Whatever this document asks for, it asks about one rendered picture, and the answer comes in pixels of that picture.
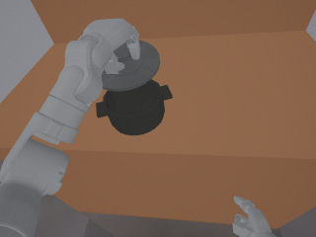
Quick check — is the lid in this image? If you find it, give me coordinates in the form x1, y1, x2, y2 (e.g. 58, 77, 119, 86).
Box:
101, 40, 160, 92

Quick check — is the left robot upper arm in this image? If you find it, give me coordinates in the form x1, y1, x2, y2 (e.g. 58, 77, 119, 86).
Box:
0, 138, 69, 237

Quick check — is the knob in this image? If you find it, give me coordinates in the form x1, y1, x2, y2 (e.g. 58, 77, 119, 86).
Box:
114, 47, 131, 63

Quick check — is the table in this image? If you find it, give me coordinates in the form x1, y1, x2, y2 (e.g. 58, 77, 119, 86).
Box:
0, 0, 316, 229

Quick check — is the robot left hand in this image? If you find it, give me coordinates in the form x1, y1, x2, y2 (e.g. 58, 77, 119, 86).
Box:
83, 18, 140, 74

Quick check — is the robot right hand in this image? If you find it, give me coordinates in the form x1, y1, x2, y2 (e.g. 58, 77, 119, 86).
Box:
232, 196, 272, 237

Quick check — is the pot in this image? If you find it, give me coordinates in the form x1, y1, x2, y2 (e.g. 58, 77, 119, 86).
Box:
96, 79, 173, 136

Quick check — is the robot left forearm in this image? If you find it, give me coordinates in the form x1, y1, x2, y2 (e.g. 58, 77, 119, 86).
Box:
0, 32, 113, 183

